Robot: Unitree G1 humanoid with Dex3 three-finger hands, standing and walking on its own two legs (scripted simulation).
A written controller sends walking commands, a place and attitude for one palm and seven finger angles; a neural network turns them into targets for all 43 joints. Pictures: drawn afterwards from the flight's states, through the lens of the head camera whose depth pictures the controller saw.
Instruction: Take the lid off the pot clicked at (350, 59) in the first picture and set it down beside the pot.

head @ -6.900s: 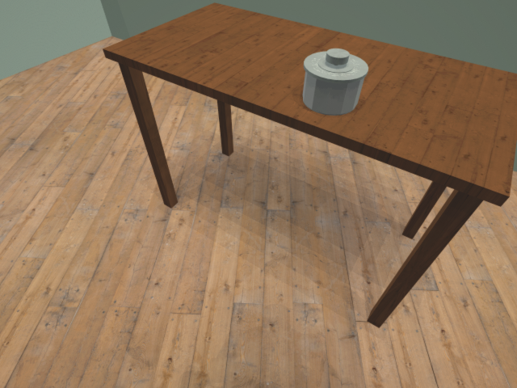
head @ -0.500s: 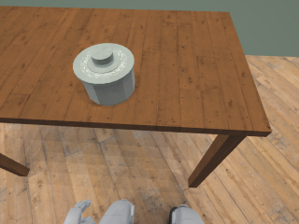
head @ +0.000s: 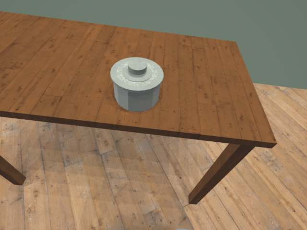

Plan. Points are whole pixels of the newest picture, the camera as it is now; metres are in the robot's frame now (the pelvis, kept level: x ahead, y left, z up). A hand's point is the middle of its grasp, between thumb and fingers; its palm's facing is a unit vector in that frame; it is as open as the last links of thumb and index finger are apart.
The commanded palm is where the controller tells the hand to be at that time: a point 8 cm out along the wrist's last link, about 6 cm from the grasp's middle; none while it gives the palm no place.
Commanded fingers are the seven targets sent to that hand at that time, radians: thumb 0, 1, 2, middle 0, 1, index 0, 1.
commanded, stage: look again from close up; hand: left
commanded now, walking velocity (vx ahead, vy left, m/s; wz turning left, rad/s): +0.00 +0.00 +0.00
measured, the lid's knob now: (137, 66) +0.52 +0.08 +0.15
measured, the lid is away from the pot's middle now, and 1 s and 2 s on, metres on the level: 0.00 0.00 0.00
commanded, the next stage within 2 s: shuffle to correct the standing spot in 1.74 s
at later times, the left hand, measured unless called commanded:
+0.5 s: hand out of the picture +0.04 +0.14 -0.19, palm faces +0.01 -0.98 -0.22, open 7.3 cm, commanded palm none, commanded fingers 0.00 0.90 0.90 -0.20 -0.30 -0.20 -0.30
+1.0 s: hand out of the picture -0.03 +0.13 -0.19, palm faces +0.05 -0.98 -0.17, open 7.4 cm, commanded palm none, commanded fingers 0.00 0.90 0.90 -0.20 -0.30 -0.20 -0.30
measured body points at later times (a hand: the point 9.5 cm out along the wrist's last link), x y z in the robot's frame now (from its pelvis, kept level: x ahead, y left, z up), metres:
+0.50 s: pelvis +0.00 -0.04 -0.02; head -0.01 -0.04 +0.43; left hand +0.04 +0.19 -0.17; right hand +0.03 -0.27 -0.17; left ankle +0.02 +0.09 -0.75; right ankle -0.03 -0.17 -0.75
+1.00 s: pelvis -0.02 -0.04 -0.01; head -0.02 -0.02 +0.44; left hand -0.03 +0.18 -0.18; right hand +0.01 -0.27 -0.16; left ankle +0.02 +0.09 -0.75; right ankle -0.03 -0.17 -0.75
